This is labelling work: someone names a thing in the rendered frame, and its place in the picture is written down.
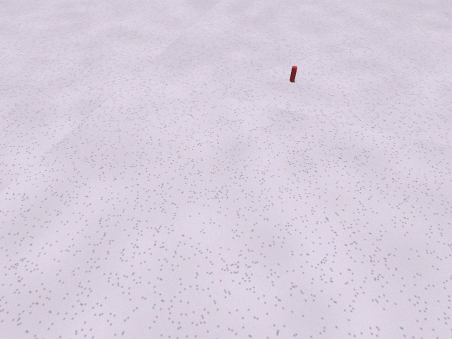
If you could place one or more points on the can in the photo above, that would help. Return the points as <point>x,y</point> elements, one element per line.
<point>293,74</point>

